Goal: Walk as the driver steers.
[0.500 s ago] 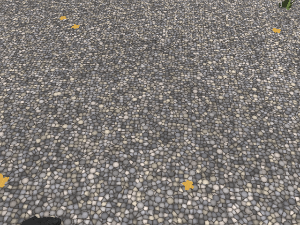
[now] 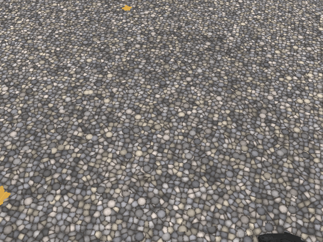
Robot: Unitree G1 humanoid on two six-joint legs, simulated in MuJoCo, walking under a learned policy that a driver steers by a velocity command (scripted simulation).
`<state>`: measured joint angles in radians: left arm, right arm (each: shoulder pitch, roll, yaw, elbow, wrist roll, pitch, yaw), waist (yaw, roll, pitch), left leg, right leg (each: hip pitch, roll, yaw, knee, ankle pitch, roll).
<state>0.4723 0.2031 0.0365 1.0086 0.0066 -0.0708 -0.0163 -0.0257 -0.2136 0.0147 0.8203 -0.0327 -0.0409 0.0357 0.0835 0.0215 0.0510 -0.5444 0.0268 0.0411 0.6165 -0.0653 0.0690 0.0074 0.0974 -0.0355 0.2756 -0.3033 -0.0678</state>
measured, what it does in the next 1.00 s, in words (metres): walks ahead: left foot, then right foot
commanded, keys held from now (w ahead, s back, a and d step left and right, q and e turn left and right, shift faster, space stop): w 1.00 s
